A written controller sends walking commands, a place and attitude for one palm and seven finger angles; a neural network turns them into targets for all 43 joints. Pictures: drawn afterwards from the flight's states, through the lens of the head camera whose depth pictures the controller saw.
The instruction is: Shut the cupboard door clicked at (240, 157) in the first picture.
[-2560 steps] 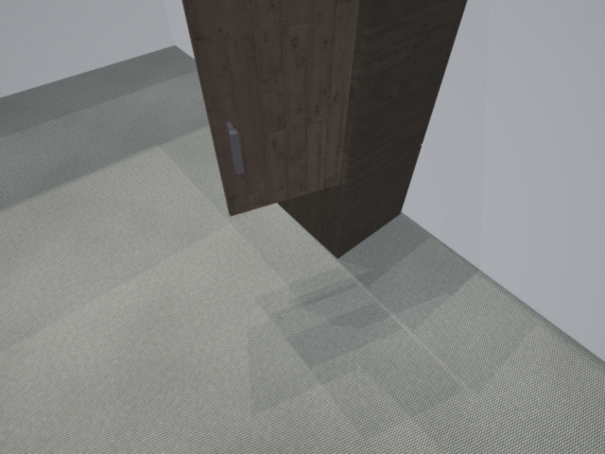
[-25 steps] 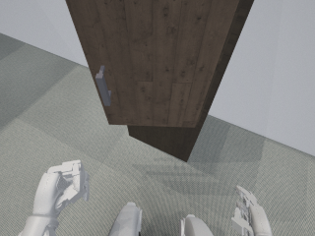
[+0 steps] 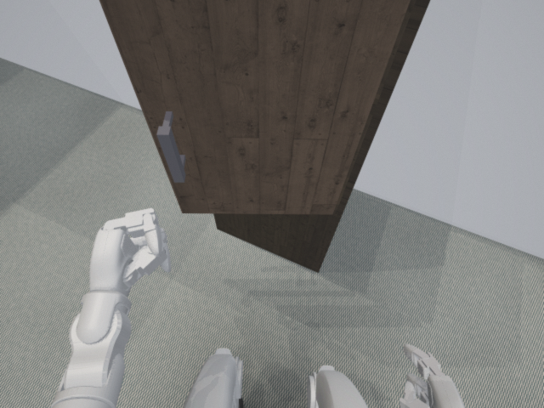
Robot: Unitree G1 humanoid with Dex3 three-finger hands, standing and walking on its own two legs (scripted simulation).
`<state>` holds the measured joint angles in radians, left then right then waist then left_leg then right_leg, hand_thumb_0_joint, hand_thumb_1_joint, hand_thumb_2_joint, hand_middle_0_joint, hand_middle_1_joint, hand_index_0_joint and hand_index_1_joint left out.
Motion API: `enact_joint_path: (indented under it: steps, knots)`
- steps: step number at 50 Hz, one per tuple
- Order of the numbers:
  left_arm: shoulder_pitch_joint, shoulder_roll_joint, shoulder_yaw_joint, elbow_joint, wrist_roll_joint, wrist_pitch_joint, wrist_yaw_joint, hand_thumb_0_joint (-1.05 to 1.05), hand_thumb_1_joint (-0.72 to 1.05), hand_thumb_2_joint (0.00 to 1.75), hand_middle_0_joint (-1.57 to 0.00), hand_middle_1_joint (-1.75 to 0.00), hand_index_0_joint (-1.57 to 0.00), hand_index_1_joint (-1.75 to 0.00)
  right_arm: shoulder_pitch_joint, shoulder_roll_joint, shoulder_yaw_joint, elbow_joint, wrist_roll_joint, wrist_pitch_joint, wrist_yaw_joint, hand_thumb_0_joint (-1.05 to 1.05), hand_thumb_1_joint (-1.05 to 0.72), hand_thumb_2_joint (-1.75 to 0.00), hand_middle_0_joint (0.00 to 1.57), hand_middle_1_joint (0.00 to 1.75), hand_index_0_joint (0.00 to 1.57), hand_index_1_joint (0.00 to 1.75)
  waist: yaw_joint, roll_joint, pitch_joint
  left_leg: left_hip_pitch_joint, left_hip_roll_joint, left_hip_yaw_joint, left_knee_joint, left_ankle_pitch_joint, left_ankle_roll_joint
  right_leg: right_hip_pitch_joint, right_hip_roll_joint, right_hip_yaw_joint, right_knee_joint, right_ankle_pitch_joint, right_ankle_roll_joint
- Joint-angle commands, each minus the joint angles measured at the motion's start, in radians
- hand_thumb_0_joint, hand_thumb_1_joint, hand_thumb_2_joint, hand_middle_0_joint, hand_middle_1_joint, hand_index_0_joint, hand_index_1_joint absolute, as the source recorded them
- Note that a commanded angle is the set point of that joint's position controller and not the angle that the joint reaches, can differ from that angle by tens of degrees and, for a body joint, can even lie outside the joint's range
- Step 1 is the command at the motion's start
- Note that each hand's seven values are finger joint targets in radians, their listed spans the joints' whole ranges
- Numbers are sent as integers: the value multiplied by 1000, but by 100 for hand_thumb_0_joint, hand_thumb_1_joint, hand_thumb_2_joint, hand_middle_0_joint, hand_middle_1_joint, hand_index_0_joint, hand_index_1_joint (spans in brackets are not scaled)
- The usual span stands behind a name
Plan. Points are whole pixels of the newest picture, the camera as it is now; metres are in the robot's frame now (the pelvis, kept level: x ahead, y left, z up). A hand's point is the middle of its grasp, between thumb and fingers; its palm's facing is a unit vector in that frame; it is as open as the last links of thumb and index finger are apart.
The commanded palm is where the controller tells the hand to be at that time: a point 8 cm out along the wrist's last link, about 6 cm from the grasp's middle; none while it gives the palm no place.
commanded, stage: bring the fist close to the handle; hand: left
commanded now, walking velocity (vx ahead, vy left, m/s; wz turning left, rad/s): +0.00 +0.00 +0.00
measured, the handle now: (174, 148) +0.52 +0.19 +0.03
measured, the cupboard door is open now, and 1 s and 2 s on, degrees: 25 25 10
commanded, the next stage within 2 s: push the door shut along its arc in 0.86 s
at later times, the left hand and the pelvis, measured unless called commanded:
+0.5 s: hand (192, 197) +0.42 +0.15 +0.04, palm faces +0.03 -1.00 -0.02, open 3.1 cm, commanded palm +0.39 +0.20 +0.03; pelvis -0.01 -0.01 +0.00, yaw +0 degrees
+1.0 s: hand (190, 192) +0.42 +0.15 +0.03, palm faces +0.03 -1.00 -0.04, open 3.1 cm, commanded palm +0.40 +0.20 +0.03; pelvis -0.01 -0.01 +0.00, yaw -1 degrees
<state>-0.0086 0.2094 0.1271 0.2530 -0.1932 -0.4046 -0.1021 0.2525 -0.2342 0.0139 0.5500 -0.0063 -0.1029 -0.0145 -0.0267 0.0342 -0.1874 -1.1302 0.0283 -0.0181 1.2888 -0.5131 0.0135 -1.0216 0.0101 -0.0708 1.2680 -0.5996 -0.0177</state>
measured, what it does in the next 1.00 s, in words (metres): stands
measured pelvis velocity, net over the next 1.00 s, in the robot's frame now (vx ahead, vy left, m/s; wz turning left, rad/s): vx -0.01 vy -0.01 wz -0.01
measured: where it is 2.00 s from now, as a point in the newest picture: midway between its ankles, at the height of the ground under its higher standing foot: outside the picture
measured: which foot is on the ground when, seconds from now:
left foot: down 0.00-1.00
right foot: down 0.00-1.00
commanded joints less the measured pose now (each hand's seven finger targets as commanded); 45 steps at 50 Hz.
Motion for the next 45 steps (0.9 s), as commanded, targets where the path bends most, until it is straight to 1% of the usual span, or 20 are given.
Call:
enact_joint_path:
  steps: [1,7,9,10,11,14,17,19,20,23,26,28,31,33,35,36,39,40,41,45]
  knots:
    - [-267,79,-16,-130,13,-78,-21,0,90,90,-130,-150,-130,-150,2,-157,-68,-112,3,-34,-17,0,-90,-90,20,30,20,30,-29,22,-307,344,-10,-47,-175,198,6,57,14,25,-185,243,-14]
    - [-437,135,71,-70,6,-115,20,0,90,90,-130,-150,-130,-150,1,-152,-66,-82,-2,-19,-18,0,-90,-90,20,30,20,30,-13,51,-372,381,-12,-49,-177,242,-3,64,14,26,-169,273,-16]
    - [-459,142,87,-4,15,-124,39,0,90,90,-130,-150,-130,-150,6,-148,-64,-73,-4,-9,-13,0,-90,-90,20,30,20,30,-14,21,-359,357,-14,-41,-174,238,-1,79,16,31,-173,281,-13]
    - [-475,169,112,27,20,-128,48,0,90,90,-130,-150,-130,-150,16,-150,-65,-69,-5,-7,-14,0,-90,-90,20,30,20,30,-19,1,-360,338,-14,-41,-170,242,2,91,19,33,-171,289,-13]
    - [-492,150,93,51,32,-132,50,0,90,90,-130,-150,-130,-150,12,-148,-65,-66,-7,-2,-11,0,-90,-90,20,30,20,30,-18,25,-367,343,-13,-34,-169,249,0,85,15,36,-167,301,-12]
    - [-556,111,44,141,47,-126,39,0,90,90,-130,-150,-130,-150,28,-153,-67,-53,-6,10,-1,0,-90,-90,20,30,20,30,-40,38,-336,347,-12,-35,-176,212,-3,50,16,34,-183,267,-11]
    - [-676,139,60,245,46,-120,22,0,90,90,-130,-150,-130,-150,44,-159,-65,-39,-1,22,-7,0,-90,-90,20,30,20,30,-70,-21,-308,286,-14,-29,-166,173,7,63,16,49,-201,254,-5]
    - [-744,143,73,281,41,-130,15,0,90,90,-130,-150,-130,-150,52,-160,-68,-31,-1,25,-10,0,-90,-90,20,30,20,30,-74,-20,-326,278,-16,-26,-157,155,9,60,14,56,-205,236,-3]
    - [-801,177,96,281,36,-142,15,0,90,90,-130,-150,-130,-150,60,-162,-67,-29,-1,23,-14,0,-90,-90,20,30,20,30,-76,-4,-331,276,-17,-29,-152,161,10,57,16,58,-200,238,-6]
    - [-911,207,129,343,45,-176,24,0,90,90,-130,-150,-130,-150,71,-161,-68,-2,-8,27,-14,0,-90,-90,20,30,20,30,-78,25,-386,294,-15,-33,-135,182,7,37,15,60,-179,251,-6]
    - [-819,223,164,349,50,-200,27,0,90,90,-130,-150,-130,-150,83,-161,-75,-12,-16,33,-1,0,-90,-90,20,30,20,30,-37,67,-499,349,-16,-23,-132,278,3,81,16,61,-157,339,-9]
    - [-765,220,162,356,55,-196,21,0,90,90,-130,-150,-130,-150,94,-160,-78,-16,-15,46,9,0,-90,-90,20,30,20,30,-29,53,-514,352,-14,-17,-137,316,2,112,18,61,-154,387,-7]
    - [-706,213,162,407,56,-164,11,0,90,90,-130,-150,-130,-150,104,-160,-77,-28,-8,68,17,0,-90,-90,20,30,20,30,-34,-4,-441,293,-16,-5,-153,290,8,141,20,65,-175,392,-1]
    - [-742,220,167,422,51,-149,10,0,90,90,-130,-150,-130,-150,108,-160,-77,-29,-3,82,13,0,-90,-90,20,30,20,30,-55,-66,-372,232,-19,4,-159,228,16,157,17,77,-205,356,7]
    - [-760,246,194,380,39,-164,14,0,90,90,-130,-150,-130,-150,107,-161,-76,-39,-2,82,6,0,-90,-90,20,30,20,30,-47,-73,-374,213,-23,5,-159,215,20,182,17,87,-211,345,5]
    - [-790,224,177,369,36,-178,14,0,90,90,-130,-150,-130,-150,100,-156,-76,-33,-2,81,4,0,-90,-90,20,30,20,30,-55,-55,-374,220,-24,10,-157,213,20,176,13,92,-213,349,8]
    - [-850,221,167,324,42,-238,17,0,90,90,-130,-150,-130,-150,100,-153,-80,-13,-10,72,2,0,-90,-90,20,30,20,30,-63,-10,-403,268,-20,3,-144,225,17,139,15,88,-197,352,5]
    - [-877,210,151,311,43,-254,14,0,90,90,-130,-150,-130,-150,106,-155,-81,-9,-12,67,1,0,-90,-90,20,30,20,30,-76,3,-407,286,-20,-2,-139,232,18,117,18,82,-189,349,3]
    - [-859,215,156,336,49,-263,11,0,90,90,-130,-150,-130,-150,104,-157,-83,3,-14,65,2,0,-90,-90,20,30,20,30,-68,17,-416,298,-19,-3,-137,227,14,104,16,82,-188,338,3]
    - [-854,237,155,414,60,-246,-16,0,90,90,-130,-150,-130,-150,112,-165,-82,10,-14,71,-1,0,-90,-90,20,30,20,30,-73,21,-397,286,-19,-8,-137,209,16,81,17,81,-189,311,0]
